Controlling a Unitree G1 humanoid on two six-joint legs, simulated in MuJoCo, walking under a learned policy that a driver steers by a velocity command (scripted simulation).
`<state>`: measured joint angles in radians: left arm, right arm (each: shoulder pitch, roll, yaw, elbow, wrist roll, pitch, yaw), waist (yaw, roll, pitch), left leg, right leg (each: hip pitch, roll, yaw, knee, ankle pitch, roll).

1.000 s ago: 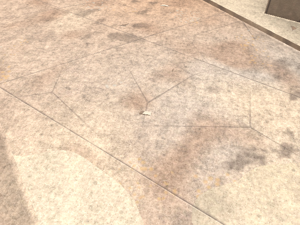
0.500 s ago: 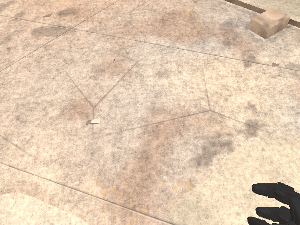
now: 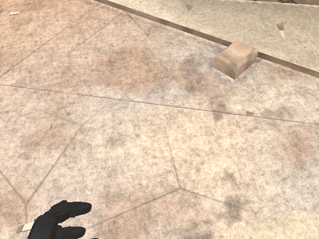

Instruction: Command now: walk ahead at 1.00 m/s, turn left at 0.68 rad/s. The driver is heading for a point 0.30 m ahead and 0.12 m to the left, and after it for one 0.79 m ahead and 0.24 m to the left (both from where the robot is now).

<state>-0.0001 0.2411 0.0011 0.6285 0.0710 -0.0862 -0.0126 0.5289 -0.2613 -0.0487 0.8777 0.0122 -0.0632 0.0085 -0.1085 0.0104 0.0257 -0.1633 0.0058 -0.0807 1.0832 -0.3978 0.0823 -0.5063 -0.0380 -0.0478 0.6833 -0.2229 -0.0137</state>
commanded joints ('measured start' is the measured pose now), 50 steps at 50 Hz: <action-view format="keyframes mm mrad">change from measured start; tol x32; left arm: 1 281 155 72 52 -12 1 16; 50 84 143 74 -51 -58 93 38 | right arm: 1 -163 -95 -16 -141 -12 -7 9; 50 -346 -85 -15 -304 -3 111 -36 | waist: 1 182 -92 -101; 15 -113 -110 -155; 18 113 335 -313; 21 116 -108 -235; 50 114 -196 -121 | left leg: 1 -599 75 12 269 148 28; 8 -581 111 91 26 285 -10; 15 107 -91 204 -402 498 48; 18 539 258 -521 -535 1172 375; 21 265 211 -596 -764 459 324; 27 -86 23 -325 -686 923 207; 37 -42 -8 -458 -534 477 68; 40 -321 -233 -242 -102 -333 -59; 44 -400 -128 -127 255 -117 -170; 50 -234 -52 33 -175 -85 -170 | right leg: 1 573 -326 491 -419 -289 -117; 14 394 -162 -173 -180 1048 -7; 16 226 -99 -144 309 606 43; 17 -3 98 -131 737 -352 88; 19 -191 121 232 992 -384 82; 37 133 92 223 -152 135 86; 40 478 -262 503 -257 748 -158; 50 290 -89 333 -375 61 -167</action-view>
